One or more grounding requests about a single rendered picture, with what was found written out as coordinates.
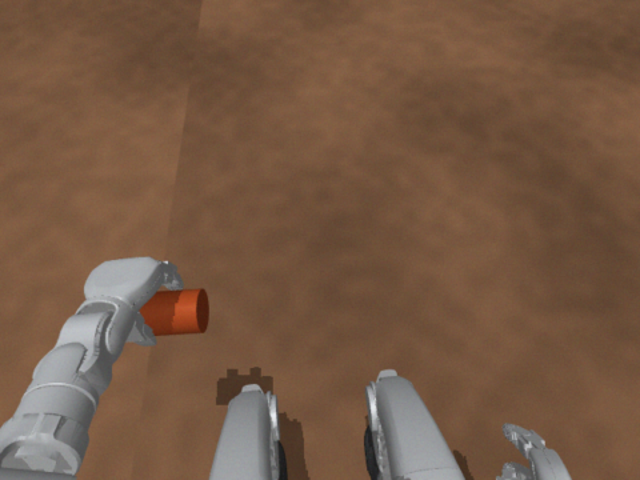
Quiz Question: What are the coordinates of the left robot arm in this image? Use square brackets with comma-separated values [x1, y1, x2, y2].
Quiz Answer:
[0, 296, 135, 480]

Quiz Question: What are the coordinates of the left robot hand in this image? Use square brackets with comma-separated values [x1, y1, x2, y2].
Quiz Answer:
[84, 257, 184, 346]

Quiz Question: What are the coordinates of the can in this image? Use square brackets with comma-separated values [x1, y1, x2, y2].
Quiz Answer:
[139, 289, 209, 336]

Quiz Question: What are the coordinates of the right robot foot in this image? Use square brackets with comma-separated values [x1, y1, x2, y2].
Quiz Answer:
[364, 425, 380, 480]

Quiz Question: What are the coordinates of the right robot hand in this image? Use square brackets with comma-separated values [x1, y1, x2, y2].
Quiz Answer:
[496, 423, 572, 480]

